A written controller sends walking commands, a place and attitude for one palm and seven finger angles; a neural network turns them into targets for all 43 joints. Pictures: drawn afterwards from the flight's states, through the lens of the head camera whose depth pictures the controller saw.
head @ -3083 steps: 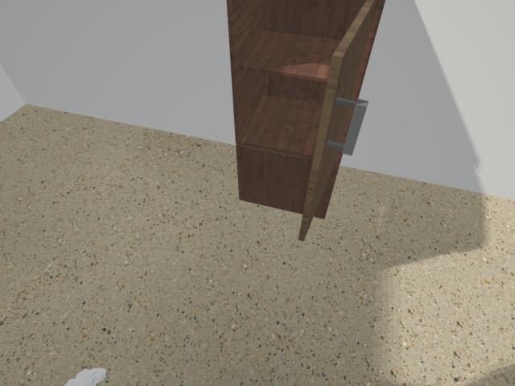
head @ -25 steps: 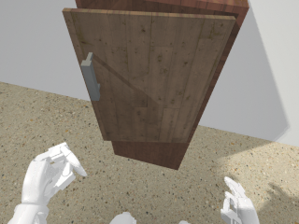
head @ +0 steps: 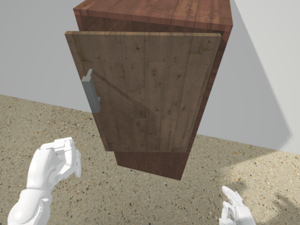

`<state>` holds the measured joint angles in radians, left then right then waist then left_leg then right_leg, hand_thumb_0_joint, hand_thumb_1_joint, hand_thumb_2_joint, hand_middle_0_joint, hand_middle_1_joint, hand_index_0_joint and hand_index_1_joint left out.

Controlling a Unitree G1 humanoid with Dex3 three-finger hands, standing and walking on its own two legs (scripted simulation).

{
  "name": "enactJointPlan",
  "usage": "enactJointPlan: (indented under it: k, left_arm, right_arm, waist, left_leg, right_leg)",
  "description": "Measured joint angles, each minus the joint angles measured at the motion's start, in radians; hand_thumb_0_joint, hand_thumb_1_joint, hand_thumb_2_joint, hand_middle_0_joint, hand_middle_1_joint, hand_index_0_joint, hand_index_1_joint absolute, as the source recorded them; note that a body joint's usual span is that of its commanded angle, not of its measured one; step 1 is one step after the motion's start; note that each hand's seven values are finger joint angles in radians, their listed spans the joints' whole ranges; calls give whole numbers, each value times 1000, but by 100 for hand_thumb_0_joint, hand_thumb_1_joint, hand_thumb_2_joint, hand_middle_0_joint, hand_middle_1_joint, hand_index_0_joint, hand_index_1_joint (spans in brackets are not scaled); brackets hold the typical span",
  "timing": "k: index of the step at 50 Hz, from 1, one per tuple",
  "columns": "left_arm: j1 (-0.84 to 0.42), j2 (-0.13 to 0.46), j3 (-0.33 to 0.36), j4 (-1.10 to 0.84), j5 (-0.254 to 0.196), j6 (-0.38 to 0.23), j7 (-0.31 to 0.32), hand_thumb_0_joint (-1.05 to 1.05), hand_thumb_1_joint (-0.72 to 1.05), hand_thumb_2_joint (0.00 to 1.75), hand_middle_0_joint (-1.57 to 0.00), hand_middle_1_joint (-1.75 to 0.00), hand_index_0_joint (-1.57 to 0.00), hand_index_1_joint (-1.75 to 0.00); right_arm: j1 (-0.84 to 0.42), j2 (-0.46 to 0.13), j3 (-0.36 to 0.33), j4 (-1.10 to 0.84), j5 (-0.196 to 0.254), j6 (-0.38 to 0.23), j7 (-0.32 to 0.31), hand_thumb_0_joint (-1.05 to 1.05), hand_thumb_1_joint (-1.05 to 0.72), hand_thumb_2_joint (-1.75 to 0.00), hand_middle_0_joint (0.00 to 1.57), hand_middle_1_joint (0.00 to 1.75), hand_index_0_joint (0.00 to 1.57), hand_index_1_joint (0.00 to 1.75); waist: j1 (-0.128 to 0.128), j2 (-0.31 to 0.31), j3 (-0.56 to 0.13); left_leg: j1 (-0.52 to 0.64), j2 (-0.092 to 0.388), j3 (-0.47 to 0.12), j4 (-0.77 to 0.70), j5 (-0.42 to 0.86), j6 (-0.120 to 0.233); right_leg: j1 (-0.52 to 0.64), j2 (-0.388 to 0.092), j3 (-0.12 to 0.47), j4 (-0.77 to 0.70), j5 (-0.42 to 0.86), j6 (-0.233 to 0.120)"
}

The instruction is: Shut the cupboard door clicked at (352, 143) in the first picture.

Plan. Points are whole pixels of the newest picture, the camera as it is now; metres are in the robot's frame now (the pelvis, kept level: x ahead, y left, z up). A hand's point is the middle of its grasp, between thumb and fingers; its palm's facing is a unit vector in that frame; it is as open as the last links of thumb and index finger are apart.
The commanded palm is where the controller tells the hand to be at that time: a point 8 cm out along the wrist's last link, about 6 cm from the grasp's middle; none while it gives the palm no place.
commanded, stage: raise the hand and make a fist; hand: left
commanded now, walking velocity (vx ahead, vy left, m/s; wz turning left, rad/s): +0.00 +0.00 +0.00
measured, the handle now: (93, 91) +0.47 +0.22 +0.09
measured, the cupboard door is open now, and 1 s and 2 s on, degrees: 13 13 13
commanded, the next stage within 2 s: bring the fist close to the handle in 0.30 s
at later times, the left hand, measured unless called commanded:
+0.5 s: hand (83, 164) +0.23 +0.17 +0.09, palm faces +0.07 -1.00 -0.05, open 3.1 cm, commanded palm +0.22 +0.23 +0.10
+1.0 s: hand (91, 135) +0.31 +0.18 +0.09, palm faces +0.06 -1.00 -0.03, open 3.1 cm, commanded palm +0.29 +0.23 +0.10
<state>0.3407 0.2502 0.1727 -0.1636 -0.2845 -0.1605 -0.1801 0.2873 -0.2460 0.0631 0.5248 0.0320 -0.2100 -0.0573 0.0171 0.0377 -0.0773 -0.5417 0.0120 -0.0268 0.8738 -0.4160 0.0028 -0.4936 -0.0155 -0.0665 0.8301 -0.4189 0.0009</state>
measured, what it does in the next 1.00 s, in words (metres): stands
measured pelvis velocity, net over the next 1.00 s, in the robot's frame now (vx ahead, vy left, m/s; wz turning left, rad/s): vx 0.00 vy -0.01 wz -0.01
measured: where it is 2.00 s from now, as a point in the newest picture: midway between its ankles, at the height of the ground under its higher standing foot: outside the picture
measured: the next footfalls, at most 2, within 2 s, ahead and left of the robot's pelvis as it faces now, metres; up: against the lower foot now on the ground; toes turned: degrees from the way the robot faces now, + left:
none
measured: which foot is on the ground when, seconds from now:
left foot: down 0.00-1.00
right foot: down 0.00-1.00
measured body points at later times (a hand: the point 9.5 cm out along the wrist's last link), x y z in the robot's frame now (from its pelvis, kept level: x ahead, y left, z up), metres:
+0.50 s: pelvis +0.00 -0.01 +0.00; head +0.01 -0.03 +0.45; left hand +0.22 +0.23 +0.10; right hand +0.18 -0.24 -0.07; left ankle +0.02 +0.11 -0.70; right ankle +0.00 -0.12 -0.70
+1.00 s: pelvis +0.00 -0.01 +0.01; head +0.03 -0.02 +0.45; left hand +0.30 +0.23 +0.10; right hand +0.16 -0.25 -0.08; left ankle +0.02 +0.11 -0.70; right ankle +0.00 -0.12 -0.70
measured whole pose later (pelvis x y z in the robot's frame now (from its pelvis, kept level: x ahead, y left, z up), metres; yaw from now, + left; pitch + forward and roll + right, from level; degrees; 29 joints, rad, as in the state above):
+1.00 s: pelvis +0.00 -0.01 +0.01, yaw -1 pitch +5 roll +0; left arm -0.02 0.23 0.19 0.19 -0.24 -0.20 -0.15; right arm 0.26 -0.26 0.04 0.60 0.03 -0.18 -0.06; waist 0.00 0.03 -0.05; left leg -0.52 0.01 -0.01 0.81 -0.39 -0.01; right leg -0.50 -0.02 -0.05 0.80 -0.40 -0.01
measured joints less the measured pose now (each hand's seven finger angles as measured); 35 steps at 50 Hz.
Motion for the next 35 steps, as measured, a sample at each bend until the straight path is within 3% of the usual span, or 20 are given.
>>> enactJointPlan:
  k: [22,35]
  left_arm:
    - [7,-22,-10,43,7,-54,1,1,90,90,-130,-150,-130,-150]
    - [-225,-11,5,219,20,-24,-5,1,90,90,-130,-150,-130,-150]
  right_arm:
    - [-18,-7,-19,9,-3,-9,2,1,-90,-90,20,30,20,30]
    - [-34,-3,-9,52,-1,-2,-7,1,-90,-90,21,30,20,30]
  waist:
    - [1,2,6]
    - [-4,0,15]
  left_leg:
    - [19,6,-1,-28,14,-18]
    - [15,3,3,-44,23,-17]
  right_leg:
    - [5,6,0,1,-1,-17]
    - [-3,3,4,-10,6,-16]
